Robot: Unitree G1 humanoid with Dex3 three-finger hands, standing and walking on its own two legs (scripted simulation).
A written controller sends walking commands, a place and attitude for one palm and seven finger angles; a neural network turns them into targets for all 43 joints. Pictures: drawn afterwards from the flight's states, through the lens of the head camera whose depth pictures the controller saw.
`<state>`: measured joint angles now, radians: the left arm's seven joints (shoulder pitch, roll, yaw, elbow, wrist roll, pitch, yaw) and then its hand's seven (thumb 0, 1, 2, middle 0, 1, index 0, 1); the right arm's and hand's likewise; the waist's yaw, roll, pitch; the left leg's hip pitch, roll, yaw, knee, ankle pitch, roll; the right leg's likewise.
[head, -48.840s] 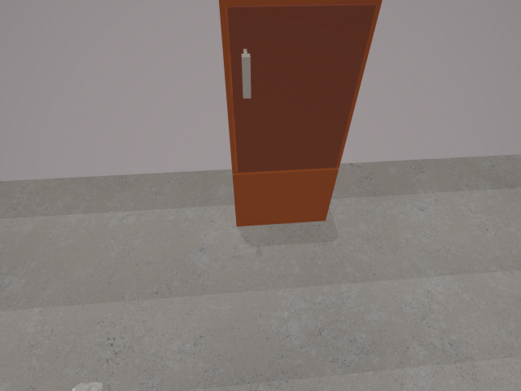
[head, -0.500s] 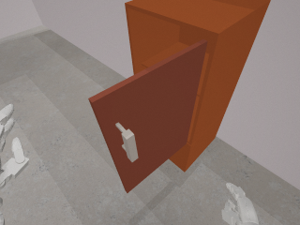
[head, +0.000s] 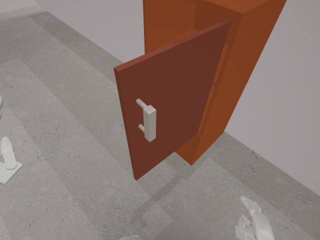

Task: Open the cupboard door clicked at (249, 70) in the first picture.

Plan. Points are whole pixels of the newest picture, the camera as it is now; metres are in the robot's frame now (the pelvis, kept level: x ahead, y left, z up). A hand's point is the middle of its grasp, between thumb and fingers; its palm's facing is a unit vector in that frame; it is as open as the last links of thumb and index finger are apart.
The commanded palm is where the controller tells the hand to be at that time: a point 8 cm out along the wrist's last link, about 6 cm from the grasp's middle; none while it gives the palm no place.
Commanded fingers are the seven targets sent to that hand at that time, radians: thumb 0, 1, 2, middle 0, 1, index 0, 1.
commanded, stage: step back with the hand held close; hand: left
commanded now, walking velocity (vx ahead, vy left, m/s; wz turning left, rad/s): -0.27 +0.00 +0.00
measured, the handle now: (145, 120) +0.41 +0.08 +0.05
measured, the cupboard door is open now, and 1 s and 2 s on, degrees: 85 85 85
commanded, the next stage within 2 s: stop stepping back and stand still in 0.86 s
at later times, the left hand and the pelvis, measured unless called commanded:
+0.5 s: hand out of the picture +0.12 +0.26 +0.18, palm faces +0.49 -0.69 -0.54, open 7.4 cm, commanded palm +0.05 +0.29 +0.19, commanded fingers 0.00 0.90 0.90 -0.20 -0.30 -0.20 -0.30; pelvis -0.06 -0.02 -0.02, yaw +6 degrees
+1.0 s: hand out of the picture +0.04 +0.21 +0.19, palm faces +0.36 -0.80 -0.48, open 7.4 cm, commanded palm -0.04 +0.25 +0.19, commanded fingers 0.00 0.90 0.90 -0.20 -0.30 -0.20 -0.30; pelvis -0.18 -0.05 +0.01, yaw -1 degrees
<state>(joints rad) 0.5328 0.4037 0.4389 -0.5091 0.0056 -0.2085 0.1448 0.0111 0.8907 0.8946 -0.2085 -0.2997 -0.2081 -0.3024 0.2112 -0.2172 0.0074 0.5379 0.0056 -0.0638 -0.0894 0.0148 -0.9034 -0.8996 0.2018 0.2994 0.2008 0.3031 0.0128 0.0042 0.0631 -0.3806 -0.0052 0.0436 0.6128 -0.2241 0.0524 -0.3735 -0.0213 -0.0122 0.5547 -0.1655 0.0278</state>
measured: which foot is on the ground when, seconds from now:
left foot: down 0.00-0.50, up 0.52-0.64, down 0.66-1.00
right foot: down 0.00-0.66, up 0.68-1.00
